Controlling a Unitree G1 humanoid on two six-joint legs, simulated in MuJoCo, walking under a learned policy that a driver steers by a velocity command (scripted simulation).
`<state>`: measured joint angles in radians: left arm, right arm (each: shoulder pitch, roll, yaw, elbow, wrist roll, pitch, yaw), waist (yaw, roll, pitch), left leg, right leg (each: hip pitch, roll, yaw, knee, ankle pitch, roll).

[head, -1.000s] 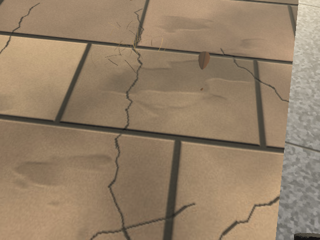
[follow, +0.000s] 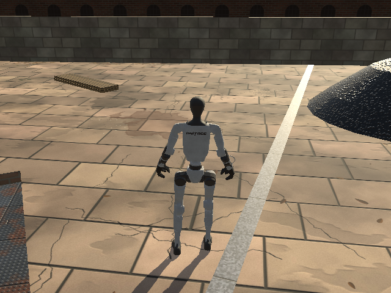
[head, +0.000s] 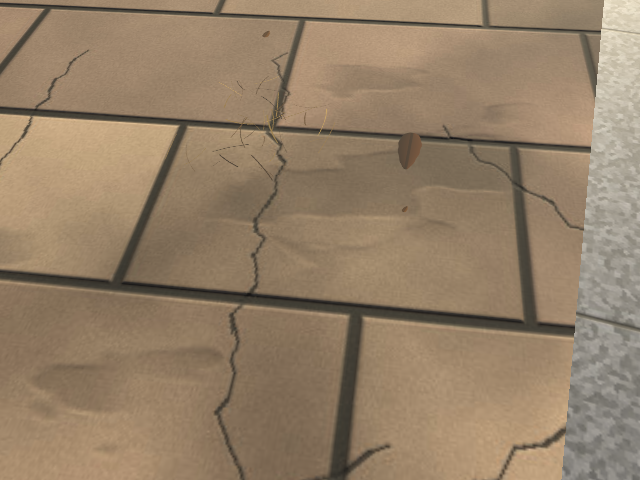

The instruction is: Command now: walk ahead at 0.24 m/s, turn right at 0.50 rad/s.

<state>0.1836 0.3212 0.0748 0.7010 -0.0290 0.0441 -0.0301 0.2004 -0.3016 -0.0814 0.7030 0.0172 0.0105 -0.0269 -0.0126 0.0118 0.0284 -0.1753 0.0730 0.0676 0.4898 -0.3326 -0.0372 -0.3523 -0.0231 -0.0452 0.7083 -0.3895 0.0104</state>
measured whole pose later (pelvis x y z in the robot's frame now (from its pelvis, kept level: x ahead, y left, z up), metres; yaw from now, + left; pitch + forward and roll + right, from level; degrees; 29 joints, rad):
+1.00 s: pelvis +0.49 -0.10 -0.01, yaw +1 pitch +2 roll +0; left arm 0.04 0.27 0.03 0.61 0.00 -0.12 -0.01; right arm 0.42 -0.31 -0.07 0.79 0.02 -0.04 -0.01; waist -0.09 0.00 0.02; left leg -0.10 -0.08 -0.22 0.59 -0.46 0.03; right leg -0.44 0.01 0.06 0.50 -0.09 0.00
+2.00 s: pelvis +0.77 -0.08 -0.01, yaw +10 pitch +0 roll +2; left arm 0.25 0.29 0.05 0.77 -0.01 0.06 0.02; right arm 0.02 -0.26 -0.05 0.79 0.01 0.06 -0.06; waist 0.04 0.01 0.07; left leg -0.36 0.05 0.16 0.52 -0.14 0.02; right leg -0.26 -0.05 -0.02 0.67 -0.35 0.03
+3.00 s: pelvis +0.81 -0.10 +0.01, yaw +9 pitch +1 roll +0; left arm 0.27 0.28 0.06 0.79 0.00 -0.09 0.01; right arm 0.28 -0.32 -0.06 0.82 0.03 -0.03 -0.01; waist 0.01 0.04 0.00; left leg -0.47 0.00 -0.11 1.00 -0.35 0.02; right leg -0.09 0.02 -0.02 0.33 -0.26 -0.02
